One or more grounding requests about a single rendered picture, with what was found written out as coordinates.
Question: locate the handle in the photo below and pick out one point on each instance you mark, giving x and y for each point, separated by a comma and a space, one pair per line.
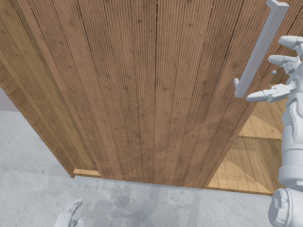
267, 34

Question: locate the right robot hand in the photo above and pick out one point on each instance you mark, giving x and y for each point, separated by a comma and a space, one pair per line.
293, 68

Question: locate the robot right upper arm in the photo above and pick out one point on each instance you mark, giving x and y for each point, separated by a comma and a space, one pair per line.
286, 208

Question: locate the left robot hand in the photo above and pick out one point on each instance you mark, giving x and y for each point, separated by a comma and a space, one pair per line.
66, 219

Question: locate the wardrobe door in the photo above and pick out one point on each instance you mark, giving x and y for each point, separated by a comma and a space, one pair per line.
24, 59
150, 83

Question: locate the right robot forearm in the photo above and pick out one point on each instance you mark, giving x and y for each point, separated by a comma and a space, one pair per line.
290, 174

